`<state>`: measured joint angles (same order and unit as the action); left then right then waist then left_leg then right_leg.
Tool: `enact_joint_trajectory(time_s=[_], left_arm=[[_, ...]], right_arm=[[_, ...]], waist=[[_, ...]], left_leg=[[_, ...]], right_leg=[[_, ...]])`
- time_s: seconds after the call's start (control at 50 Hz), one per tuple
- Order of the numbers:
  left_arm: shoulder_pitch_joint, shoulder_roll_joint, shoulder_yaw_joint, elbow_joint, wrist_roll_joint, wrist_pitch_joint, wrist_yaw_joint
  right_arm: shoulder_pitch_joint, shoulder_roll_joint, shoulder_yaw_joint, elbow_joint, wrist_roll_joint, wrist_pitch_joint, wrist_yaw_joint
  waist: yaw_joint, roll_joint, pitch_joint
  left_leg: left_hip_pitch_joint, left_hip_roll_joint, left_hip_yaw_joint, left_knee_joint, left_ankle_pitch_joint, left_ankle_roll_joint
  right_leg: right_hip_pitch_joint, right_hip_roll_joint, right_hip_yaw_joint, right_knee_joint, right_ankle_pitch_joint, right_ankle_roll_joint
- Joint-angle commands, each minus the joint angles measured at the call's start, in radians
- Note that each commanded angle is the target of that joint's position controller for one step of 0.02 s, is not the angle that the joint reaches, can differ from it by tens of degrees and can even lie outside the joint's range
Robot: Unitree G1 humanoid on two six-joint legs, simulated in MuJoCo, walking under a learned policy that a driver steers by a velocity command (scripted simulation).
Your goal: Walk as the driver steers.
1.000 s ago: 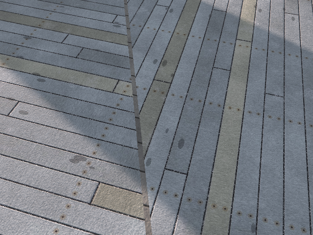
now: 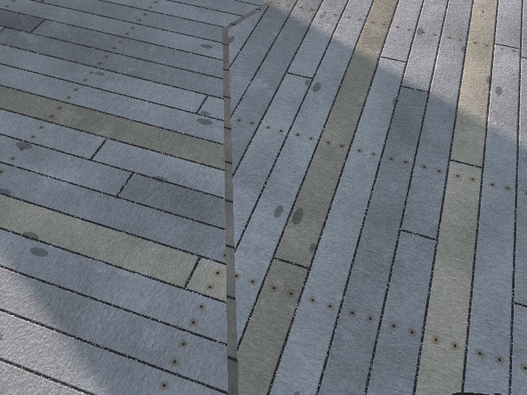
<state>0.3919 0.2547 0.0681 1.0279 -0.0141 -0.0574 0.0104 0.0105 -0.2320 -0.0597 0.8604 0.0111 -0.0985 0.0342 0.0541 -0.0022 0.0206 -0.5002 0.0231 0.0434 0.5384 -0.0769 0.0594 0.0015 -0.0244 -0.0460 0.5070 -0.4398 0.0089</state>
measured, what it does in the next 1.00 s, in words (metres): walks ahead: right foot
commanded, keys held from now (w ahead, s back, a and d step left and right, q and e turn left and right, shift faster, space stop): w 1.00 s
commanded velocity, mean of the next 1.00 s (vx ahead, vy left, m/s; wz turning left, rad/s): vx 0.50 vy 0.00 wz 0.00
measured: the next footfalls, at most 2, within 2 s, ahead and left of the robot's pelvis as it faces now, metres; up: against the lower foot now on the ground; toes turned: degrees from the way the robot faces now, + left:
right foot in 0.54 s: +0.47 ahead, -0.13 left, +0.00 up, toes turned -3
left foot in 1.08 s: +0.78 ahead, +0.11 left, +0.00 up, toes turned +3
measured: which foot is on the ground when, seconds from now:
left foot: down 0.00-0.56, up 0.58-1.00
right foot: down 0.00-0.00, up 0.02-0.52, down 0.54-1.00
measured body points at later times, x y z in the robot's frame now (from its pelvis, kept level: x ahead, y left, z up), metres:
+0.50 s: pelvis +0.27 -0.01 +0.01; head +0.30 -0.01 +0.46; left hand +0.49 +0.22 -0.09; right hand +0.23 -0.28 -0.13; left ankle +0.12 +0.11 -0.72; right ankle +0.44 -0.13 -0.71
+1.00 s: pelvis +0.55 -0.02 +0.02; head +0.57 -0.02 +0.47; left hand +0.52 +0.24 -0.12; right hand +0.75 -0.26 -0.09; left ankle +0.74 +0.12 -0.69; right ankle +0.43 -0.13 -0.72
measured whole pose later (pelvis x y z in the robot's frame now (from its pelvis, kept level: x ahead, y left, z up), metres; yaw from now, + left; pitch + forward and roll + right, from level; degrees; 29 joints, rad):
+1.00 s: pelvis +0.55 -0.02 +0.02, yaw +0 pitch +2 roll -2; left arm 0.37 0.24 0.06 1.02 -0.01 -0.08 0.01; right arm 0.02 -0.24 -0.06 0.89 0.02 -0.07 0.02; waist 0.07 0.03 0.01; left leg -0.62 0.09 -0.01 0.57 0.05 0.03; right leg 0.05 0.05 -0.06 0.20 -0.28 -0.02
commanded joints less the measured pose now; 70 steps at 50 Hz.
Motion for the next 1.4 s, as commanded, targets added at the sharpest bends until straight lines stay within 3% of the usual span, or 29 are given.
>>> enact_joint_trajectory(time_s=[0.02,0.04,0.08,0.1,0.18,0.32,0.44,0.48,0.52,0.54,0.56,0.58,0.6,0.64,0.66,0.72,0.74,0.88,0.98,1.04,1.08,1.1,1.12,1.14,1.16,1.18,1.24,1.32,1.4], left_arm=[[0.058,0.023,-0.018,-0.066,0.003,-0.049,-0.011],[-0.03,0.113,0.007,-0.09,-0.026,-0.065,-0.016],[-0.141,0.119,0.014,-0.114,-0.019,-0.065,-0.004],[-0.12,0.103,0.02,-0.112,-0.011,-0.052,0.002],[-0.12,0.056,0.019,-0.114,-0.002,-0.015,0.008],[-0.357,0.034,0.011,-0.183,0.003,-0.025,-0.011],[-0.493,0.044,-0.001,-0.242,-0.007,-0.038,-0.045],[-0.453,0.071,0.007,-0.24,-0.009,-0.044,-0.051],[-0.239,0.133,0.041,-0.179,-0.003,-0.046,-0.046],[-0.046,0.198,0.064,-0.13,0.008,-0.045,-0.038],[0.069,0.298,0.087,-0.103,0.015,-0.04,-0.034],[0.075,0.216,0.059,-0.101,0.008,-0.038,-0.036],[-0.021,0.162,0.041,-0.116,0.001,-0.04,-0.033],[-0.175,0.086,0.015,-0.146,0.014,-0.041,-0.037],[-0.202,0.079,0.011,-0.146,0.025,-0.046,-0.039],[-0.177,0.063,0.007,-0.122,0.022,-0.052,-0.037],[-0.17,0.119,0.018,-0.118,0.023,-0.054,-0.03],[-0.054,0.131,0.018,-0.076,0.006,-0.044,-0.003],[0.015,0.143,0.027,-0.031,-0.004,-0.025,0.002],[-0.015,0.164,0.037,-0.031,-0.007,-0.011,0.006],[-0.042,0.133,0.024,-0.045,-0.003,-0.002,0.007],[0.04,0.053,-0.002,-0.066,0.012,-0.01,0.001],[0.07,-0.003,-0.022,-0.057,0.008,-0.035,-0.006],[-0.007,0.1,0.004,-0.071,-0.019,-0.057,-0.012],[-0.095,0.126,0.009,-0.1,-0.035,-0.067,-0.013],[-0.145,0.122,0.012,-0.107,-0.024,-0.066,-0.006],[-0.109,0.082,0.022,-0.091,-0.006,-0.028,0.004],[-0.2,0.07,0.024,-0.126,0.005,-0.011,0.008],[-0.318,0.049,0.019,-0.16,0.007,-0.02,-0.006]], right_arm=[[0.456,-0.252,-0.071,0.071,-0.004,0.003,-0.01],[0.373,-0.194,-0.051,0.06,0.002,0.0,-0.01],[0.211,-0.122,-0.026,0.025,-0.01,-0.001,-0.007],[0.178,-0.106,-0.021,0.023,-0.02,-0.006,-0.005],[0.213,-0.137,-0.026,0.052,-0.019,-0.015,-0.015],[0.331,-0.151,-0.023,0.095,-0.004,-0.004,-0.042],[0.413,-0.167,-0.033,0.145,0.006,0.022,-0.048],[0.395,-0.18,-0.04,0.146,0.008,0.03,-0.051],[0.35,-0.177,-0.038,0.135,0.009,0.039,-0.051],[0.347,-0.146,-0.023,0.116,-0.001,0.04,-0.051],[0.465,-0.023,0.014,0.102,-0.011,0.019,-0.039],[0.442,-0.063,0.008,0.118,0.005,-0.01,-0.032],[0.34,-0.146,-0.014,0.089,0.034,-0.026,-0.027],[0.226,-0.144,-0.023,0.069,0.02,-0.023,-0.04],[0.26,-0.124,-0.027,0.071,0.015,-0.01,-0.045],[0.277,-0.085,-0.029,0.082,0.009,0.025,-0.051],[0.259,-0.072,-0.026,0.067,0.007,0.029,-0.051],[0.008,-0.059,-0.017,-0.006,0.0,0.019,-0.031],[-0.101,-0.071,-0.008,-0.054,0.01,0.009,-0.006],[-0.03,-0.115,-0.022,-0.048,0.011,0.0,0.003],[0.255,-0.195,-0.065,0.038,0.003,-0.001,-0.006],[0.409,-0.289,-0.088,0.067,-0.016,0.001,-0.013],[0.443,-0.274,-0.079,0.081,0.0,0.007,-0.01],[0.388,-0.205,-0.055,0.072,0.006,0.003,-0.009],[0.303,-0.166,-0.043,0.048,0.001,0.001,-0.012],[0.227,-0.138,-0.032,0.036,-0.011,-0.001,-0.009],[0.18,-0.075,-0.013,0.043,-0.022,-0.011,0.0],[0.244,-0.152,-0.029,0.069,-0.017,-0.014,-0.026],[0.3,-0.15,-0.024,0.087,-0.009,-0.005,-0.041]], waist=[[-0.174,0.255,-0.416],[-0.165,0.195,-0.28],[-0.109,0.056,-0.096],[-0.069,0.096,-0.071],[-0.036,0.081,-0.017],[-0.099,0.062,0.032],[-0.128,0.064,0.078],[-0.093,0.083,0.05],[0.023,0.088,-0.08],[0.091,0.029,-0.221],[0.052,-0.219,-0.37],[0.066,-0.232,-0.427],[0.056,-0.178,-0.269],[0.001,-0.033,-0.089],[-0.043,-0.086,-0.072],[-0.071,-0.056,-0.042],[-0.08,-0.092,-0.024],[-0.011,-0.048,0.034],[0.014,-0.054,0.074],[-0.044,-0.083,0.027],[-0.174,-0.058,-0.15],[-0.171,0.116,-0.313],[-0.16,0.299,-0.411],[-0.167,0.214,-0.319],[-0.15,0.158,-0.202],[-0.12,0.061,-0.112],[-0.048,0.078,-0.064],[-0.049,0.042,-0.003],[-0.081,0.051,0.019]], left_leg=[[0.919,0.377,-0.773,-0.227,-0.207,0.282],[0.811,0.342,-0.649,-0.239,-0.26,0.226],[0.502,0.264,-0.406,-0.3,-0.152,0.165],[0.399,0.24,-0.346,-0.331,-0.096,0.157],[0.291,0.213,-0.235,-0.418,0.007,0.184],[0.377,0.166,-0.106,-0.436,0.085,0.134],[0.563,0.238,-0.111,-0.359,0.138,0.125],[0.596,0.252,-0.11,-0.296,0.281,0.107],[0.555,0.193,-0.056,-0.054,0.577,0.07],[0.375,0.137,-0.016,0.214,0.429,0.035],[-0.047,-0.045,0.006,0.624,-0.09,-0.042],[-0.183,-0.071,-0.147,0.774,-0.493,-0.033],[-0.275,-0.004,-0.153,0.829,-0.447,-0.011],[-0.216,0.089,-0.104,0.72,-0.276,0.003],[-0.146,0.118,-0.114,0.666,-0.228,0.0],[-0.093,0.134,-0.098,0.585,-0.166,-0.008],[-0.13,0.138,-0.099,0.531,-0.129,-0.024],[-0.16,0.095,-0.054,0.13,0.177,-0.052],[-0.179,0.072,-0.056,0.006,0.118,-0.026],[-0.041,0.03,-0.024,-0.03,0.009,0.014],[0.373,0.004,-0.007,-0.029,0.024,0.068],[0.77,0.251,-0.359,-0.026,-0.034,0.19],[0.914,0.38,-0.754,-0.21,-0.198,0.283],[0.843,0.347,-0.701,-0.24,-0.295,0.235],[0.706,0.317,-0.558,-0.253,-0.261,0.196],[0.544,0.276,-0.445,-0.291,-0.18,0.172],[0.342,0.192,-0.29,-0.366,-0.043,0.145],[0.336,0.213,-0.234,-0.428,0.025,0.179],[0.375,0.169,-0.133,-0.431,0.099,0.14]], right_leg=[[-0.677,0.076,0.122,0.769,-0.13,-0.03],[-0.774,0.01,0.159,0.848,-0.093,-0.054],[-0.736,-0.087,0.106,0.754,0.082,-0.072],[-0.665,-0.12,0.116,0.694,0.136,-0.072],[-0.637,-0.141,0.105,0.558,0.241,-0.041],[-0.676,-0.094,0.058,0.167,0.553,-0.019],[-0.704,-0.065,0.051,0.023,0.463,-0.05],[-0.619,-0.04,0.033,-0.002,0.388,-0.077],[-0.302,0.028,-0.022,-0.029,0.382,-0.122],[0.014,-0.079,0.096,0.013,0.407,-0.176],[0.407,-0.337,0.564,-0.056,0.268,-0.345],[0.438,-0.377,0.785,-0.193,0.176,-0.366],[0.315,-0.338,0.631,-0.202,0.154,-0.303],[-0.001,-0.246,0.384,-0.264,0.294,-0.231],[-0.093,-0.232,0.329,-0.294,0.341,-0.23],[-0.187,-0.176,0.227,-0.362,0.373,-0.223],[-0.199,-0.21,0.227,-0.38,0.408,-0.249],[-0.13,-0.167,0.106,-0.407,0.446,-0.205],[0.021,-0.228,0.107,-0.349,0.459,-0.194],[0.074,-0.246,0.103,-0.24,0.684,-0.166],[-0.042,-0.156,0.03,0.1,0.853,-0.114],[-0.389,-0.041,-0.02,0.487,0.524,-0.053],[-0.633,0.092,0.069,0.737,-0.111,-0.023],[-0.741,0.027,0.165,0.841,-0.112,-0.049],[-0.776,-0.026,0.137,0.837,-0.032,-0.069],[-0.739,-0.075,0.112,0.774,0.06,-0.074],[-0.591,-0.13,0.117,0.649,0.167,-0.078],[-0.693,-0.142,0.109,0.463,0.306,-0.029],[-0.7,-0.112,0.079,0.237,0.51,-0.015]])
Keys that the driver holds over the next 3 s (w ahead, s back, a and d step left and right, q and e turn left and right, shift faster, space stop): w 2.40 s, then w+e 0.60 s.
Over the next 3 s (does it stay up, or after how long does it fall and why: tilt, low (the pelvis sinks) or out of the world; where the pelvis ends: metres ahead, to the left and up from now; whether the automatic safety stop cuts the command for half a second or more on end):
stays up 1.68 -0.05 0.02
